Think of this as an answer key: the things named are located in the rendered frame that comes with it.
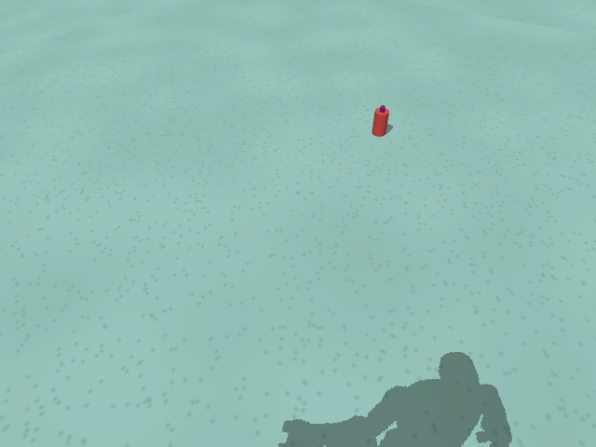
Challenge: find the bottle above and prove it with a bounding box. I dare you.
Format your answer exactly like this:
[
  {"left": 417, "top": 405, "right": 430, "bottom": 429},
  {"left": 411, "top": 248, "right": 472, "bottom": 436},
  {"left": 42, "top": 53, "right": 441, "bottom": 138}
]
[{"left": 372, "top": 105, "right": 389, "bottom": 137}]

